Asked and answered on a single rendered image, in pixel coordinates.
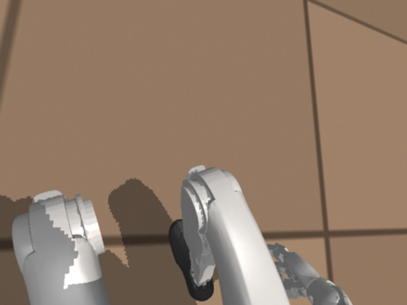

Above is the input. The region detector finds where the right robot hand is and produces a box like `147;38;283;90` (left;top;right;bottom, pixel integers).
266;243;322;299

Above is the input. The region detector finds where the right robot foot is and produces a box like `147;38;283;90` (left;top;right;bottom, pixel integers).
169;219;214;301

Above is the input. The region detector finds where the right robot arm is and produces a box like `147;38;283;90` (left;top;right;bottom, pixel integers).
307;278;353;305

